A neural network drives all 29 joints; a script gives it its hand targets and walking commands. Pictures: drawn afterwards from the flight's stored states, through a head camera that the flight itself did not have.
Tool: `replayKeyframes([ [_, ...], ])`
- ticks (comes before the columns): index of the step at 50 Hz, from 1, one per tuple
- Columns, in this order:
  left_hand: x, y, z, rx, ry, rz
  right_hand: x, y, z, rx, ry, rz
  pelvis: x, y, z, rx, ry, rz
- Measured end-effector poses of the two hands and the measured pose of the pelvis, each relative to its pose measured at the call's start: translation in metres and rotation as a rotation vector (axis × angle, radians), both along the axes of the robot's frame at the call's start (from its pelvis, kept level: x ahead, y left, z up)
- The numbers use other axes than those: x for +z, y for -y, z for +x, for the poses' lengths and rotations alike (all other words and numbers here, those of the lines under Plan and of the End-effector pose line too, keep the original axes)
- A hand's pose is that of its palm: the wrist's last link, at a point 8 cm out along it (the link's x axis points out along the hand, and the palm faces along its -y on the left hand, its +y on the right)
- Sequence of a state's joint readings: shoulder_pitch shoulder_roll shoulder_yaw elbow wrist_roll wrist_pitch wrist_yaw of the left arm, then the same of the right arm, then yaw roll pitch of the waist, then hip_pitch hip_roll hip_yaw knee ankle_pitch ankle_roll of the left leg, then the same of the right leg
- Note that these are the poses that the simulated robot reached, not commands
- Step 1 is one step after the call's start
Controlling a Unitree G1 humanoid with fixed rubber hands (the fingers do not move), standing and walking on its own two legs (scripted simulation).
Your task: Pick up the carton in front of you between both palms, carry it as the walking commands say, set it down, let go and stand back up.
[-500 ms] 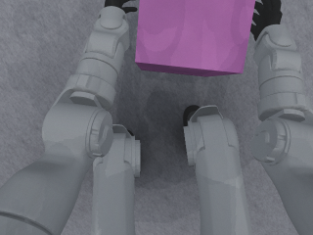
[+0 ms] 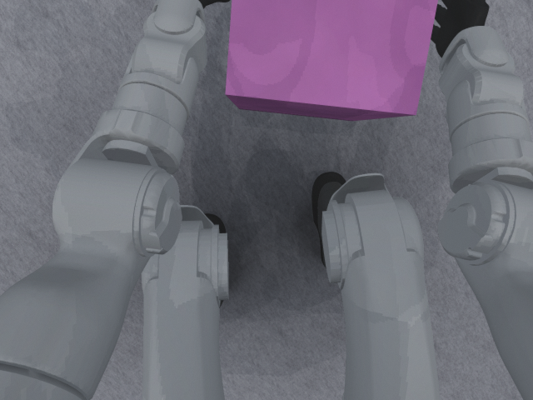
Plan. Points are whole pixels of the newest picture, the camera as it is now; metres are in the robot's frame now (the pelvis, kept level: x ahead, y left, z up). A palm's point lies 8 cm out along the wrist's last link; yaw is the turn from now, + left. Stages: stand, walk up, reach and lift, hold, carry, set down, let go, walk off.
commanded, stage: set down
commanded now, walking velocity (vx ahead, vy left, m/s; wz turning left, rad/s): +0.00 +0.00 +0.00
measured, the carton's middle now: (314, 37) +0.50 -0.14 -0.25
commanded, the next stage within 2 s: let go in 1.40 s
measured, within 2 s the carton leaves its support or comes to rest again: neither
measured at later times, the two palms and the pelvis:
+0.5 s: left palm out of the picture +0.56 +0.02 -0.15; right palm (517, 17) +0.47 -0.34 -0.15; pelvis +0.00 -0.01 +0.01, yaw -1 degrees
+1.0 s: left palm out of the picture +0.56 +0.02 +0.01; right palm out of the picture +0.46 -0.35 +0.01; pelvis +0.02 -0.02 +0.12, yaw -2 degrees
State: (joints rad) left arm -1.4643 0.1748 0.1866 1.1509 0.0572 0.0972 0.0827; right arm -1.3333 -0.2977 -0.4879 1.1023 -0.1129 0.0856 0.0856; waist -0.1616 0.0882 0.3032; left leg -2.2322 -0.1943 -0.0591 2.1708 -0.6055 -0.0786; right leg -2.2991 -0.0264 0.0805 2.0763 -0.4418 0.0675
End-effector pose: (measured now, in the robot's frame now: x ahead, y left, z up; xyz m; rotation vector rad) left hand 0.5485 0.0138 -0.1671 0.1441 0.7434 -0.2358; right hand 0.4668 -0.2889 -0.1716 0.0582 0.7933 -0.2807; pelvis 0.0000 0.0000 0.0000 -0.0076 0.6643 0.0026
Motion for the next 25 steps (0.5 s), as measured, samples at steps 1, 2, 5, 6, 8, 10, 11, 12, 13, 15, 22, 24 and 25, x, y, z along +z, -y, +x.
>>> replayKeyframes([
  [1, -0.002, -0.001, 0.000, -0.004, 0.002, 0.003, -0.002, 0.001, 0.000, -0.002, 0.000, -0.001, -0.001, 0.000, 0.000, 0.000, 0.005, 0.001],
  [2, -0.004, -0.001, 0.000, -0.013, 0.003, 0.003, -0.005, 0.000, -0.001, 0.000, -0.005, 0.000, -0.001, 0.001, 0.000, -0.001, 0.009, 0.002],
  [5, -0.015, -0.007, -0.001, -0.003, 0.001, 0.017, -0.018, 0.006, -0.008, -0.036, -0.034, -0.016, -0.001, 0.002, 0.000, -0.003, 0.019, 0.006],
  [6, -0.019, -0.010, -0.002, 0.004, -0.005, 0.023, -0.023, 0.010, -0.012, -0.055, -0.043, -0.024, -0.001, 0.003, 0.000, -0.004, 0.020, 0.006],
  [8, -0.029, -0.016, -0.004, 0.017, -0.014, 0.033, -0.030, 0.021, -0.018, -0.090, -0.053, -0.040, -0.001, 0.004, 0.001, -0.007, 0.020, 0.007],
  [10, -0.037, -0.020, -0.005, 0.027, -0.015, 0.039, -0.034, 0.033, -0.021, -0.117, -0.050, -0.058, -0.001, 0.006, 0.003, -0.009, 0.018, 0.008],
  [11, -0.040, -0.022, -0.005, 0.030, -0.012, 0.039, -0.035, 0.038, -0.021, -0.125, -0.044, -0.066, -0.001, 0.007, 0.003, -0.011, 0.018, 0.008],
  [12, -0.042, -0.022, -0.005, 0.032, -0.007, 0.038, -0.035, 0.043, -0.020, -0.130, -0.036, -0.072, -0.002, 0.007, 0.004, -0.013, 0.018, 0.009],
  [13, -0.043, -0.022, -0.005, 0.034, 0.000, 0.034, -0.034, 0.047, -0.019, -0.133, -0.027, -0.077, -0.003, 0.008, 0.004, -0.014, 0.019, 0.010],
  [15, -0.042, -0.021, -0.003, 0.038, 0.018, 0.024, -0.031, 0.053, -0.015, -0.134, -0.004, -0.083, -0.004, 0.010, 0.004, -0.018, 0.021, 0.011],
  [22, -0.006, -0.015, 0.009, 0.050, 0.109, 0.021, -0.002, 0.054, -0.001, -0.112, 0.095, -0.070, -0.002, 0.013, 0.004, -0.038, 0.025, 0.020],
  [24, 0.011, -0.012, 0.009, 0.053, 0.125, 0.027, 0.013, 0.052, -0.001, -0.108, 0.121, -0.066, 0.004, 0.012, 0.004, -0.044, 0.024, 0.025],
  [25, 0.020, -0.010, 0.009, 0.055, 0.130, 0.031, 0.021, 0.052, -0.001, -0.107, 0.130, -0.064, 0.008, 0.012, 0.003, -0.047, 0.023, 0.028],
])
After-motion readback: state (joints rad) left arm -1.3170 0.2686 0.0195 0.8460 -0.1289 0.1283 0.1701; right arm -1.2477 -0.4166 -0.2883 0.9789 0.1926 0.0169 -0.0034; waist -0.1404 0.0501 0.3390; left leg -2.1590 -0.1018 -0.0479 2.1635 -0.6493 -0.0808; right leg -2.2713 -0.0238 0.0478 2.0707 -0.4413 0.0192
